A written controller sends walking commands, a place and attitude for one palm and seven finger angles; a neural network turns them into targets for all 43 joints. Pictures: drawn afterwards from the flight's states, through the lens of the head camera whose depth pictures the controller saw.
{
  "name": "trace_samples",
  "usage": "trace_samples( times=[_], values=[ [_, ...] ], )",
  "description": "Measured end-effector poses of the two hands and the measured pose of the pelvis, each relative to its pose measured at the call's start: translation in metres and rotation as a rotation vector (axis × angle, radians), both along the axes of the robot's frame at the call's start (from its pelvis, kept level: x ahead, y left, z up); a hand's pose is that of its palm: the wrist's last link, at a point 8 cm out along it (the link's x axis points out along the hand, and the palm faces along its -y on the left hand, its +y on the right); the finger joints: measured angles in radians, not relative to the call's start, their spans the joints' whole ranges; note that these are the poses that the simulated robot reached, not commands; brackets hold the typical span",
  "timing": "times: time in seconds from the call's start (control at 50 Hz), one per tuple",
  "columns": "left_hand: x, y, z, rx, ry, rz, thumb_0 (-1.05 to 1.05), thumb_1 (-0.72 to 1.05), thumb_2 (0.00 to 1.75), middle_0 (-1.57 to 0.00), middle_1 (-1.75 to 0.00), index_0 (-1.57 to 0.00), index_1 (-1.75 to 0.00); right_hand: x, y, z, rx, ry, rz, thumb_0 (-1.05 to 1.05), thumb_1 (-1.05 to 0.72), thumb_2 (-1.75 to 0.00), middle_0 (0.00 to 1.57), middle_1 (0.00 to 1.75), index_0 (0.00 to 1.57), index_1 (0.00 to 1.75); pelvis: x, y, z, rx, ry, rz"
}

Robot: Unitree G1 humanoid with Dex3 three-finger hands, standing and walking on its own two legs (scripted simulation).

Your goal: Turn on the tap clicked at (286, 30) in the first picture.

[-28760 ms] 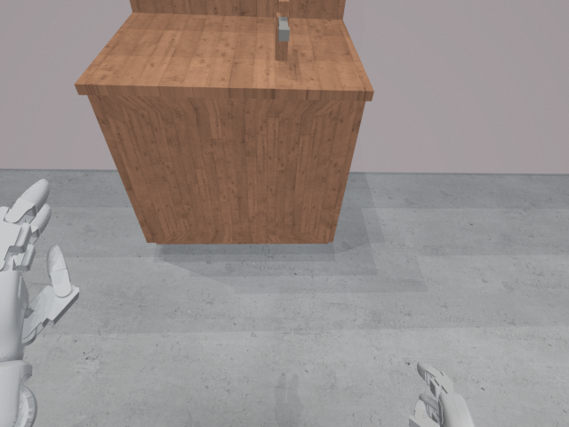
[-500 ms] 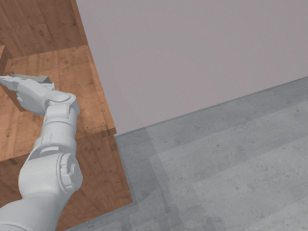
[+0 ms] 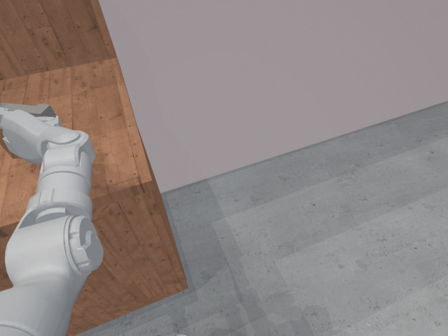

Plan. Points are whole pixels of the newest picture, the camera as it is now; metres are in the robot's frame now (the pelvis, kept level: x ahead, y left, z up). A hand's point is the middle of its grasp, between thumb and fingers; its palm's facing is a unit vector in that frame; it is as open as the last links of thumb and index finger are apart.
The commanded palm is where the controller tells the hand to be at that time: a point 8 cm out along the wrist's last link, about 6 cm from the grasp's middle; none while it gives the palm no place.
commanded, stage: push the lever round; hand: left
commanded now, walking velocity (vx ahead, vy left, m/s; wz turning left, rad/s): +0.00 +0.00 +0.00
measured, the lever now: (43, 114) +0.48 +0.33 +0.17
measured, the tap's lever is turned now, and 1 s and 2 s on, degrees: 58 62 62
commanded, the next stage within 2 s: lift the hand up off the lever in 0.42 s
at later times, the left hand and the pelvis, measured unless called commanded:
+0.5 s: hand (57, 122) +0.45 +0.29 +0.17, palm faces +0.88 -0.43 -0.18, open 8.5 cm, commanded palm +0.41 +0.31 +0.18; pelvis +0.00 -0.03 +0.00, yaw +1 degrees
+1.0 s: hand (60, 115) +0.46 +0.29 +0.19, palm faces +0.87 -0.48 -0.12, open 7.8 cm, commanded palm +0.40 +0.31 +0.19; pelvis +0.02 -0.02 +0.01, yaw -3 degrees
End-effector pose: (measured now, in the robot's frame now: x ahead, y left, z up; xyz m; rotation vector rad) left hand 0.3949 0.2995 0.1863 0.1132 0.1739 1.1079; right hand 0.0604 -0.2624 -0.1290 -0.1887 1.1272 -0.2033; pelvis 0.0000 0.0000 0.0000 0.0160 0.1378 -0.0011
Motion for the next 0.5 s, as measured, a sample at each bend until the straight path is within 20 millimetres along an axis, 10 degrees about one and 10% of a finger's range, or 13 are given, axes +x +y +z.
trace_samples(
  times=[0.5],
  values=[
    [0.000,0.000,0.000,0.004,0.004,0.011,0.02,0.91,0.91,-0.15,-0.15,0.00,-0.01,0.002,-0.026,-0.006,0.022,0.009,0.020,0.00,-0.91,-0.90,0.20,0.30,0.20,0.30,0.000,-0.025,-0.001,0.043,0.039,0.003]
  ],
)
